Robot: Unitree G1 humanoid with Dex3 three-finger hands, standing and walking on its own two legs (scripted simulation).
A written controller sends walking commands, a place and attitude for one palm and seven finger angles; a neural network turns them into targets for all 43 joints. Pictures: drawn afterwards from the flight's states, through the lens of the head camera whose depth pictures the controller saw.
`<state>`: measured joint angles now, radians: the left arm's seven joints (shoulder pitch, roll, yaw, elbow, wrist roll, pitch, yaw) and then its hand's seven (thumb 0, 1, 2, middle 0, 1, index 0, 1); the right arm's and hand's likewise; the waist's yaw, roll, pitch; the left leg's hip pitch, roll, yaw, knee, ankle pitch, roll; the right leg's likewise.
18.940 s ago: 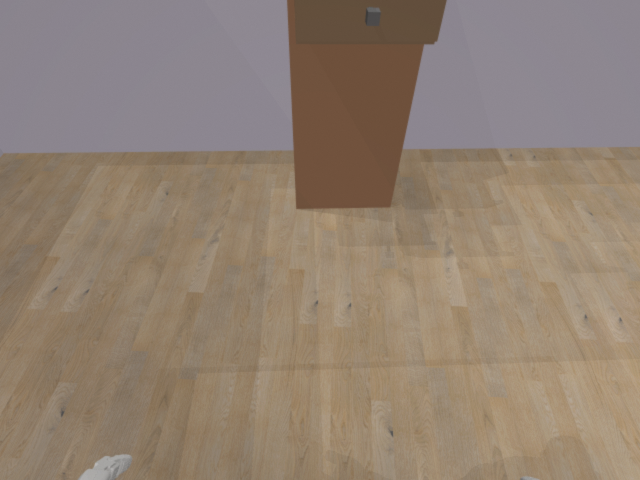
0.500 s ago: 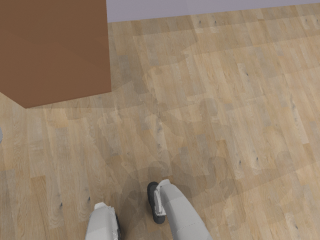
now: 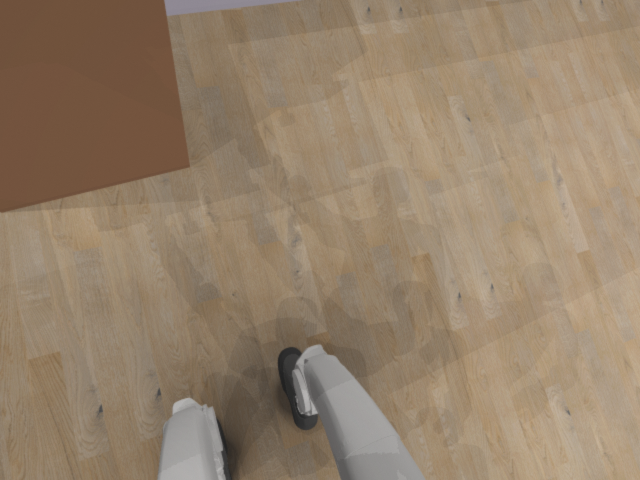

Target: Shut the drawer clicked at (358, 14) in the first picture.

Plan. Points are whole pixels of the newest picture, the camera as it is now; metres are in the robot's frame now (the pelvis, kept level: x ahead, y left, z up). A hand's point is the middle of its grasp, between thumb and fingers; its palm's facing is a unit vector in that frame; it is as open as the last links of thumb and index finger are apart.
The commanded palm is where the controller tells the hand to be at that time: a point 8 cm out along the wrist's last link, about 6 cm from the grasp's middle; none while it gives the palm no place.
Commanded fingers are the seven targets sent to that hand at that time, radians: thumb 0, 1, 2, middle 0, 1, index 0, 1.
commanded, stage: pull the fist back off the drawer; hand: left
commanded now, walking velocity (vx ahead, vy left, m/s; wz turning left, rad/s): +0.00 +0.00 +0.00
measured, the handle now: out of the picture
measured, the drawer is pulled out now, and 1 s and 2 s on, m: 0.07 0.07 0.07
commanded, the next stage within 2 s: draw the hand back to the body in 0.72 s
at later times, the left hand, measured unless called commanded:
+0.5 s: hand out of the picture +0.62 +0.24 +0.08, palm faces +0.09 -1.00 -0.02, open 3.2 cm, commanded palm +0.60 +0.24 +0.08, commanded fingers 0.00 0.90 0.90 -1.40 -1.60 -1.40 -1.60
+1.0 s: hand out of the picture +0.55 +0.22 +0.10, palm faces +0.09 -0.99 -0.07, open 3.2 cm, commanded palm +0.51 +0.25 +0.11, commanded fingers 0.00 0.90 0.90 -1.40 -1.60 -1.40 -1.60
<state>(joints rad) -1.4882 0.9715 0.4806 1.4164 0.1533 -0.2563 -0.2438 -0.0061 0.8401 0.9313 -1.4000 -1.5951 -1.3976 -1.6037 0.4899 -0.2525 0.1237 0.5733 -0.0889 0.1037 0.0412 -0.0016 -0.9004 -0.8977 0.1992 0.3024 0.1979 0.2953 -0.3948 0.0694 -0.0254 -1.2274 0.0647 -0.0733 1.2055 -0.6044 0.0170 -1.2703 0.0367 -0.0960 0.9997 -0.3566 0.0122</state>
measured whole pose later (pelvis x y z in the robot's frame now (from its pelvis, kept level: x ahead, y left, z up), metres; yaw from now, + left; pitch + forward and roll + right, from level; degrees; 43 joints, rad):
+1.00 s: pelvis +0.00 +0.00 +0.03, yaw +1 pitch +28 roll -4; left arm -0.97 0.64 0.50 1.07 -0.03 -0.29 -0.24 0.01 0.90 0.90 -1.40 -1.59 -1.40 -1.60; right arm 0.46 -0.27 0.05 0.53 -0.04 0.12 0.06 0.00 -0.90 -0.90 0.20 0.30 0.20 0.29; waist -0.24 0.07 -0.08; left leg -0.98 0.06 -0.02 1.05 -0.56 0.01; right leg -1.06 0.04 -0.04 0.90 -0.33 0.01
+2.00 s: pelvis +0.02 -0.01 +0.10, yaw +6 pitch -2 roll -1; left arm 0.46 0.31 0.28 -0.41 -0.06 -0.11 0.08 0.01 0.89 0.90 -1.41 -1.59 -1.40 -1.60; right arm 0.20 -0.21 0.04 0.60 -0.01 -0.11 -0.06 0.01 -0.90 -0.90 0.20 0.30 0.20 0.30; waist 0.07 0.08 0.00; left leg -0.05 0.01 -0.03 0.41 -0.32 0.00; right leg -0.16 -0.01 -0.05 0.39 -0.19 0.01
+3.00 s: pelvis -0.06 -0.01 +0.09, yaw +5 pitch +0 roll +0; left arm 0.57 0.35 0.38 -0.51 0.00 -0.24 0.13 0.01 0.89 0.90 -1.41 -1.59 -1.40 -1.60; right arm 0.19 -0.21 0.03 0.52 0.01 -0.06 -0.07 0.01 -0.90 -0.90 0.20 0.30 0.20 0.30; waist 0.03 0.00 0.01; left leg -0.33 -0.03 -0.02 0.65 -0.32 0.03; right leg -0.42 -0.04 -0.03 0.57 -0.14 0.02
